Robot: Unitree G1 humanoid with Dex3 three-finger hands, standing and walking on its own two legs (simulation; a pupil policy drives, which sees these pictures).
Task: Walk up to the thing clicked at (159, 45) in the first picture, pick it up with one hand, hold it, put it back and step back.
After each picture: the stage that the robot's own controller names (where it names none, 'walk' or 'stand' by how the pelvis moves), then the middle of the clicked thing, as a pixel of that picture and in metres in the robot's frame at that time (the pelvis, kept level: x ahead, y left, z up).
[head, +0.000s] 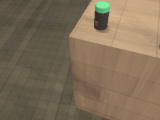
stand; out of the picture +0.52 -0.33 +0.07
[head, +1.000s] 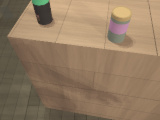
sink last; (118, 25) +0.52 -0.10 +0.10
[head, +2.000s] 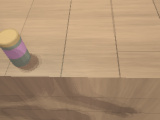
walk; (14, 48) +0.40 +0.26 +0.10
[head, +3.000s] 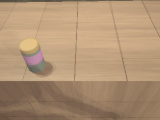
stand; (33, 55) +0.42 +0.21 +0.07
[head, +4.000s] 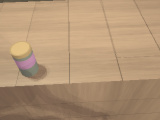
stand; (25, 59) +0.40 +0.22 +0.07
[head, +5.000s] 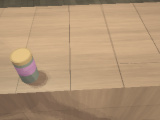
stand; (25, 66) +0.38 +0.22 +0.07
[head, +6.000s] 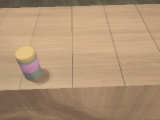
stand; (29, 63) +0.40 +0.21 +0.07
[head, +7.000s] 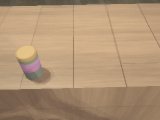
stand; (30, 63) +0.40 +0.21 +0.07
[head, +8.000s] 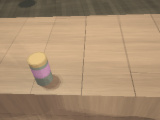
rise first; (40, 69) +0.39 +0.19 +0.07
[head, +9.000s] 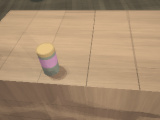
go down; (48, 59) +0.42 +0.19 +0.07
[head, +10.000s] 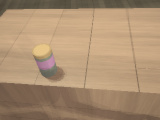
go down; (45, 60) +0.41 +0.19 +0.07
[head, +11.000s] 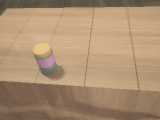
go down; (45, 59) +0.41 +0.19 +0.07
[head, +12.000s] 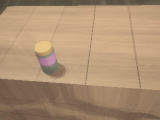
go down; (46, 57) +0.42 +0.19 +0.07
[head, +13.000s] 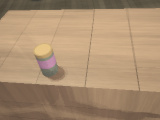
go down; (46, 60) +0.41 +0.19 +0.07
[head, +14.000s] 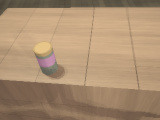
go down; (46, 58) +0.42 +0.19 +0.07
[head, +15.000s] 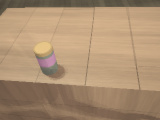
go down; (46, 58) +0.42 +0.19 +0.07
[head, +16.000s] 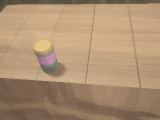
go down; (46, 56) +0.42 +0.19 +0.07
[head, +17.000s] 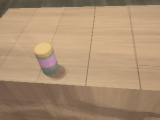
go down; (46, 59) +0.41 +0.19 +0.07
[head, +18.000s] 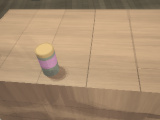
go down; (47, 60) +0.41 +0.19 +0.07
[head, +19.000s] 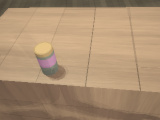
go down; (46, 59) +0.41 +0.19 +0.07
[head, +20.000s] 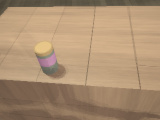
go down; (47, 58) +0.42 +0.19 +0.07
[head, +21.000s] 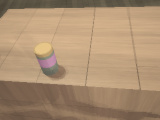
go down; (47, 59) +0.42 +0.19 +0.07
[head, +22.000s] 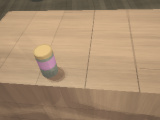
go down; (46, 61) +0.41 +0.19 +0.07
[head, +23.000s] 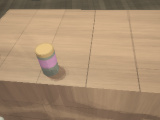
go down; (47, 59) +0.41 +0.19 +0.07
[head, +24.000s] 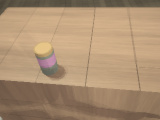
go down; (46, 59) +0.41 +0.19 +0.07
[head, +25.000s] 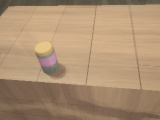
go down; (47, 58) +0.42 +0.19 +0.07
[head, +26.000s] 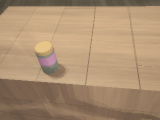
go down; (47, 57) +0.42 +0.19 +0.07
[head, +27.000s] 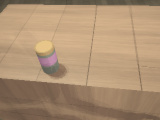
go down; (47, 57) +0.41 +0.19 +0.07
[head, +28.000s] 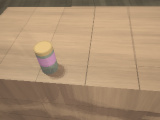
go down; (46, 58) +0.42 +0.19 +0.07
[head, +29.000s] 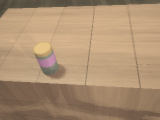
go down; (46, 58) +0.42 +0.19 +0.07
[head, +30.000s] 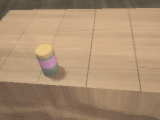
go down; (47, 60) +0.41 +0.19 +0.07
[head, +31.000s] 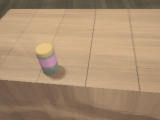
go down; (47, 59) +0.42 +0.19 +0.07
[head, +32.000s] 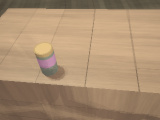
go down; (46, 59) +0.41 +0.19 +0.07
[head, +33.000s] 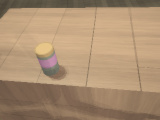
go down; (47, 59) +0.41 +0.19 +0.07
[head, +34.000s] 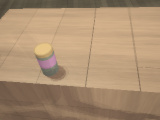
go down; (47, 59) +0.41 +0.19 +0.07
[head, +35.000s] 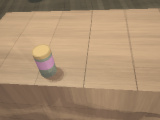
go down; (45, 61) +0.41 +0.19 +0.07
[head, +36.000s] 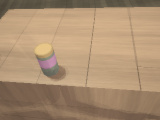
go down; (47, 60) +0.41 +0.19 +0.07
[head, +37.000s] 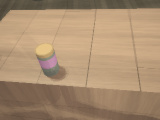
go down; (47, 60) +0.41 +0.19 +0.07
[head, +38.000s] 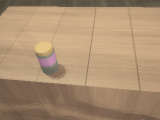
go down; (47, 58) +0.42 +0.19 +0.07
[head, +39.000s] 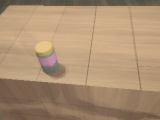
go down; (47, 57) +0.42 +0.19 +0.07
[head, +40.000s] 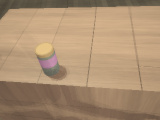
go down; (48, 59) +0.41 +0.19 +0.07
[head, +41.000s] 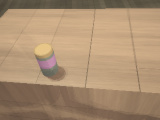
go down; (46, 60) +0.41 +0.19 +0.07
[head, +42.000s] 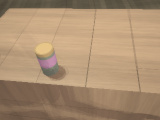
go down; (47, 59) +0.41 +0.19 +0.07
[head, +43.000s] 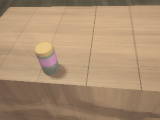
go down; (47, 58) +0.41 +0.19 +0.07
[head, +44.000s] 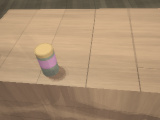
go down; (47, 60) +0.41 +0.19 +0.07
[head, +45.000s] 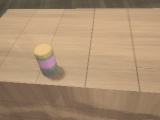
go down; (46, 60) +0.41 +0.19 +0.07
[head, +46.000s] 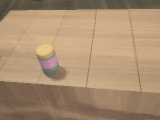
go down; (48, 60) +0.41 +0.19 +0.07
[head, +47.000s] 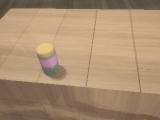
go down; (48, 59) +0.41 +0.19 +0.07
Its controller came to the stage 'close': no
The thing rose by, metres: 0.00
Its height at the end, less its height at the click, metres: +0.00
